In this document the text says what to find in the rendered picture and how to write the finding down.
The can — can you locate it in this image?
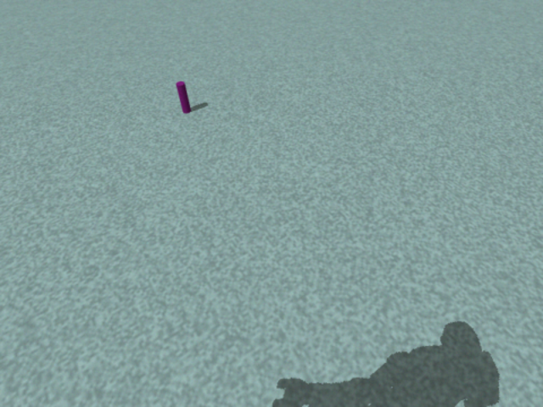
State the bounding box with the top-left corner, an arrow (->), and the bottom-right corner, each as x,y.
176,81 -> 191,114

